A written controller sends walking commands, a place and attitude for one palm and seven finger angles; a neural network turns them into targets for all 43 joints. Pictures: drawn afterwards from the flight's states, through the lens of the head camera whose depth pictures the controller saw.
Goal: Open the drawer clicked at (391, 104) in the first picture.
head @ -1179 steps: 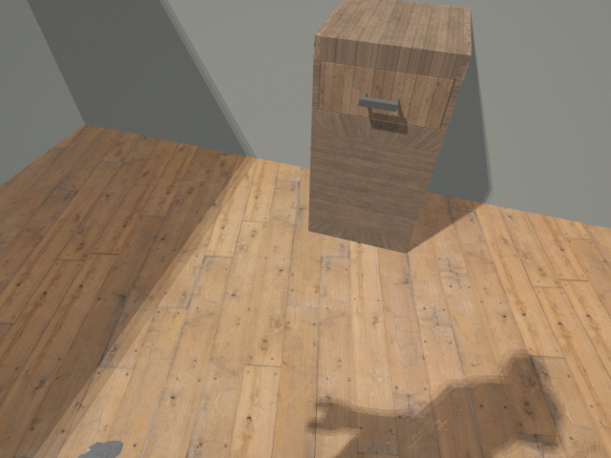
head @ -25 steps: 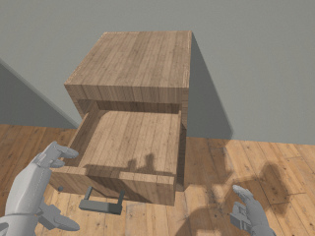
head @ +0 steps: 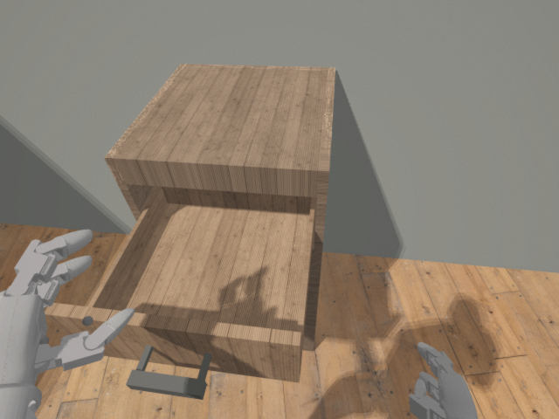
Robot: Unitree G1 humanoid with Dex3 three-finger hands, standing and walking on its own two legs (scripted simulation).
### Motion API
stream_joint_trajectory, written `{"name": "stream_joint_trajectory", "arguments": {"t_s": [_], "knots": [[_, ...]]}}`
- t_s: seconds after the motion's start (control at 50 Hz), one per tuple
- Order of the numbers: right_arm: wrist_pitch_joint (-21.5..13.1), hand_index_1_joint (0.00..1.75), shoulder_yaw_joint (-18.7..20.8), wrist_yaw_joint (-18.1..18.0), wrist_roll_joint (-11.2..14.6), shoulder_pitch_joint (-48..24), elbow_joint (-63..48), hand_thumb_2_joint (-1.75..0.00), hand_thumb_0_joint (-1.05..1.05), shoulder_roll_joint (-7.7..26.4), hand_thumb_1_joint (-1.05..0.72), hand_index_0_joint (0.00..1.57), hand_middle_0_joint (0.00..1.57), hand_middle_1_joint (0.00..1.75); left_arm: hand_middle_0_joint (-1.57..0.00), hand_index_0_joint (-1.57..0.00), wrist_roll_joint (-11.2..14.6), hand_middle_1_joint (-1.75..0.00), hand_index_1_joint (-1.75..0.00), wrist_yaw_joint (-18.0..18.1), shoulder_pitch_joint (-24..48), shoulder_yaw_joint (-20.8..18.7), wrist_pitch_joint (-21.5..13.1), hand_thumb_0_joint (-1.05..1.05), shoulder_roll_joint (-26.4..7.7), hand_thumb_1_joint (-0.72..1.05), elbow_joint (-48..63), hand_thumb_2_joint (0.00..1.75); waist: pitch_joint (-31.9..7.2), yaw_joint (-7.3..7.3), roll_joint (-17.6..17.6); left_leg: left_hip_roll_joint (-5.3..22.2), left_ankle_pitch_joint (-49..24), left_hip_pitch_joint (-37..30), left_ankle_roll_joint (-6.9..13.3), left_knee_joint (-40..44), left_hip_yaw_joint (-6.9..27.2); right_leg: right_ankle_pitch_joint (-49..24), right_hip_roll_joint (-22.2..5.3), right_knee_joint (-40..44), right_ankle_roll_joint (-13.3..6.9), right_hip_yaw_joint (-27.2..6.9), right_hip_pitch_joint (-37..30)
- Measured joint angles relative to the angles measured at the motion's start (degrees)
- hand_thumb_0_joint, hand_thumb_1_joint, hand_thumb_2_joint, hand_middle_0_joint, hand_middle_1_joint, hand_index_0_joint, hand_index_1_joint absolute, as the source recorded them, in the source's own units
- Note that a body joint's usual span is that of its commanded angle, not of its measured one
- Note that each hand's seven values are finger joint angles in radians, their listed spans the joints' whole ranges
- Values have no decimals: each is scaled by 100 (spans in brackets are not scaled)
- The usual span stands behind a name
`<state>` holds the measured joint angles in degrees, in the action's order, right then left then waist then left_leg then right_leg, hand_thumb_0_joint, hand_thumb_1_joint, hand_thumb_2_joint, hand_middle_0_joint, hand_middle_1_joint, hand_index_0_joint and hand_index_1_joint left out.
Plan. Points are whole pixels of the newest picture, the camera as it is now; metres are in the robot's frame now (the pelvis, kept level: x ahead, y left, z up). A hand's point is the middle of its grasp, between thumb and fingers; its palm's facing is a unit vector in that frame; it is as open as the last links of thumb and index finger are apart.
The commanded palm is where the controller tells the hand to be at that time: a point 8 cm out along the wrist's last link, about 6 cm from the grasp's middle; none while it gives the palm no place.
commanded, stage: draw the hand back to the body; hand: left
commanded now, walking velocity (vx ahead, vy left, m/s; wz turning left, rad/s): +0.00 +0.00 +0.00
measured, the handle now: (171, 370) +0.21 +0.20 -0.08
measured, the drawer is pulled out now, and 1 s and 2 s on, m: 0.30 0.30 0.30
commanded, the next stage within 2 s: step back with the hand held close in 0.42 s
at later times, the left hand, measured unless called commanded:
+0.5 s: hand (78, 329) +0.17 +0.22 +0.16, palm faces +0.40 -0.82 -0.41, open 7.5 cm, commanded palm +0.11 +0.26 +0.18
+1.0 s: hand (46, 349) +0.14 +0.24 +0.16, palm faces +0.28 -0.80 -0.53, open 7.4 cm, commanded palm +0.08 +0.29 +0.18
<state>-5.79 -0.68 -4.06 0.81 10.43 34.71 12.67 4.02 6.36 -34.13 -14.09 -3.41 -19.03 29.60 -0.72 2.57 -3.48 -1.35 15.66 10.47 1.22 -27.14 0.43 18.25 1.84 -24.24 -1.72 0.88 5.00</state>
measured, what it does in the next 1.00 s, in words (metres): shifts its weight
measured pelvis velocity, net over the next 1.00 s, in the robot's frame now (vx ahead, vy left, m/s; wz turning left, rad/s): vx -0.05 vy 0.01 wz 0.01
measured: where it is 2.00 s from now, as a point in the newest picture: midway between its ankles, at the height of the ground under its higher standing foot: outside the picture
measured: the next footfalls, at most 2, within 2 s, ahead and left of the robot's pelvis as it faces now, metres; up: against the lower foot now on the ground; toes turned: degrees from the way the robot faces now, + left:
right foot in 1.68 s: -0.22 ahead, -0.12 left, +0.00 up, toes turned -2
left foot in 1.90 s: -0.13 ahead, +0.06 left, +0.00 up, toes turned +0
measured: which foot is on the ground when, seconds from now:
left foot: down 0.00-1.00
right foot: down 0.00-1.00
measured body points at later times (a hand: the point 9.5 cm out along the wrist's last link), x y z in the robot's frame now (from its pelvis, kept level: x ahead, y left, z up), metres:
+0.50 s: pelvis -0.01 -0.02 +0.00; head -0.03 -0.05 +0.45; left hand +0.14 +0.26 +0.18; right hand +0.19 -0.23 -0.08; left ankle -0.01 +0.10 -0.74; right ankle -0.06 -0.10 -0.74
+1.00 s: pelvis -0.05 +0.01 +0.00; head -0.01 +0.01 +0.45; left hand +0.12 +0.28 +0.19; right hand +0.14 -0.24 -0.08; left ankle -0.01 +0.10 -0.74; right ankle -0.06 -0.10 -0.74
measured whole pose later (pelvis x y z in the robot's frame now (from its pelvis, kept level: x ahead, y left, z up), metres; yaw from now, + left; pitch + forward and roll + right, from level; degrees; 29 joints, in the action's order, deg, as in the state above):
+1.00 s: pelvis -0.05 +0.01 +0.00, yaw +1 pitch +2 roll -1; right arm 1.2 1.7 -4.2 1.5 8.3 30.6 12.6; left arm 3.8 7.2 -38.6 -22.4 -8.6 -26.1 36.9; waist 2.1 -0.8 -0.6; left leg -1.2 11.5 20.1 1.6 -29.4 1.0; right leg 14.9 1.9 -27.7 -1.3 1.9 15.0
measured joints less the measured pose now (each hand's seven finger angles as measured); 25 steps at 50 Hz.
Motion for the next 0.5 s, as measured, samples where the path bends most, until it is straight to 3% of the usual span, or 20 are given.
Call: {"name": "stream_joint_trajectory", "arguments": {"t_s": [0.18,0.3,0.5], "knots": [[69,30,-2,-31,20,-129,-12,-90,1,-10,-90,20,20,30,-24,-23,59,-54,-54,52,221,-282,-32,0,-37,52,-119,74,-3,53,-73,13,-73,-108,-39,93,58,-49,17,80,-38,57,-116],[99,30,-25,-6,16,-134,-24,-90,1,-16,-90,20,20,30,-22,-22,77,-41,-41,33,275,-183,-10,0,90,72,-263,82,40,49,-92,30,-139,-140,-68,151,82,-89,35,104,-69,81,-137],[74,30,-18,-32,16,-43,57,-90,1,-4,-90,20,20,30,-21,-21,85,-32,-32,36,213,-179,-68,1,0,86,-208,89,77,36,-95,83,-192,-179,-128,193,118,-137,90,146,-130,115,-180]]}}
